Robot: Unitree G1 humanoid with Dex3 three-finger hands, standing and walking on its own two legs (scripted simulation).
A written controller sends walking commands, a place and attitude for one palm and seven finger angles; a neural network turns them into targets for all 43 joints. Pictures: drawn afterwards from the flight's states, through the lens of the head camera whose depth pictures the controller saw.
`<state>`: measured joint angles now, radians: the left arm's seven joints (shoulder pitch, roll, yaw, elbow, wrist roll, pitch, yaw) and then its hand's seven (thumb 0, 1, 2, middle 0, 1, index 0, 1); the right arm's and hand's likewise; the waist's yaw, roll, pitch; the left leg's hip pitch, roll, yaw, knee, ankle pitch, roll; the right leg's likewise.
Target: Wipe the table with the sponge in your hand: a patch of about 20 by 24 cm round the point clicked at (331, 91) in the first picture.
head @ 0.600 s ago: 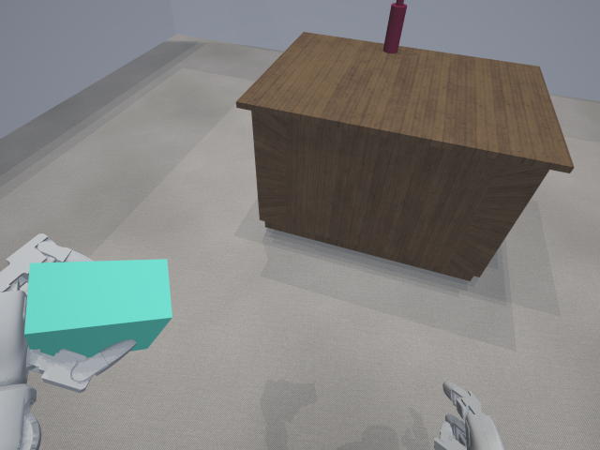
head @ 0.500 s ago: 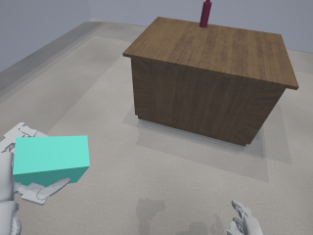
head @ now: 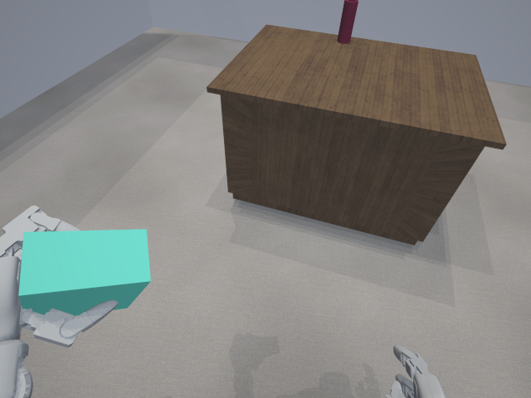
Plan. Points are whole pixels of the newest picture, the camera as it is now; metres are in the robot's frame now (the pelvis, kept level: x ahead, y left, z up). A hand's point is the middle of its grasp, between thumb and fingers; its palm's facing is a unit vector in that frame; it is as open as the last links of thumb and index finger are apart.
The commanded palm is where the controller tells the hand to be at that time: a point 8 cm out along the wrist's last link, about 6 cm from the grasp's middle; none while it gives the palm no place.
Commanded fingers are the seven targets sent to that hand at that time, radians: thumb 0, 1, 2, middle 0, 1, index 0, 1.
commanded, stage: walk to a spot facing it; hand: left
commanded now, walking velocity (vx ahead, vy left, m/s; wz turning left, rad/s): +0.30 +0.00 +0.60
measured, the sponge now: (102, 275) +0.22 +0.21 +0.14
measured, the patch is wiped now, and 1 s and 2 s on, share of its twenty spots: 0.00 0.00 0.00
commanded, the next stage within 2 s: none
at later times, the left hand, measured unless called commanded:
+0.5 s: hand (16, 265) +0.22 +0.30 +0.16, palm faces +0.59 -0.70 -0.40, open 10.2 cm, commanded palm +0.16 +0.33 +0.18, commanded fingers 0.00 0.10 1.30 -1.20 -1.60 -1.20 -1.60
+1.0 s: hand (71, 200) +0.32 +0.28 +0.16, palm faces +0.69 -0.58 -0.44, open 10.2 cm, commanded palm +0.24 +0.30 +0.18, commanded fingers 0.00 0.10 1.30 -1.20 -1.60 -1.20 -1.60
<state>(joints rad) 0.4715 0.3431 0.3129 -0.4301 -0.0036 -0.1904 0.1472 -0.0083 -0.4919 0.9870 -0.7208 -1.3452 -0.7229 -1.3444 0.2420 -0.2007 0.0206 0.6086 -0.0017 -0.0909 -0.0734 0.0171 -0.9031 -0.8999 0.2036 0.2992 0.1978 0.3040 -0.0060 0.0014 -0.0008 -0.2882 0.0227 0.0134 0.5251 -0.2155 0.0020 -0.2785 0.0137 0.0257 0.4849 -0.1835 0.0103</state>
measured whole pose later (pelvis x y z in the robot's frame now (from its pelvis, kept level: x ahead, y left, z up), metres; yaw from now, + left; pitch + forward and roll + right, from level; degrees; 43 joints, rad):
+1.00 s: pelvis +0.21 -0.02 -0.01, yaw +26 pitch -2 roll +1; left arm 0.43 0.32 0.32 -0.47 0.00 -0.18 0.12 -0.01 -0.49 0.99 -0.72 -1.35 -0.73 -1.35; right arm 0.18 -0.23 -0.01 0.67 -0.01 -0.05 -0.06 0.02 -0.90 -0.90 0.21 0.30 0.20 0.30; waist 0.01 0.03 0.07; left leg -0.51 0.04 0.02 1.30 -0.40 -0.02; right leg -0.28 -0.10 -0.22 0.62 -0.31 -0.04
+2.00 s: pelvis +0.45 +0.05 +0.00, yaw +52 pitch +0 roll +4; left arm 0.52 0.39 0.39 -0.61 -0.03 -0.20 0.18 -0.01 -0.49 0.99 -0.72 -1.35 -0.73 -1.35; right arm 0.21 -0.28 -0.07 0.53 0.00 -0.04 -0.07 0.02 -0.91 -0.90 0.20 0.30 0.19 0.30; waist 0.02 -0.07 0.08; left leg -0.43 0.03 0.25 0.62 -0.31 -0.01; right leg -0.15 -0.20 -0.29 0.61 -0.43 0.02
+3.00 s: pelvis +0.57 +0.07 +0.00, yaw +86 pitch +0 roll -2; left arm 0.56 0.41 0.38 -0.63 -0.06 -0.16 0.12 -0.01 -0.50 1.00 -0.72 -1.36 -0.72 -1.35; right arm 0.22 -0.13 0.03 0.58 0.01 -0.11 -0.03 0.01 -0.90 -0.90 0.20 0.30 0.20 0.30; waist 0.01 0.04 0.06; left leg -0.36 0.03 -0.06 0.54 -0.18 -0.01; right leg -0.38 -0.02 -0.08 0.79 -0.44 0.10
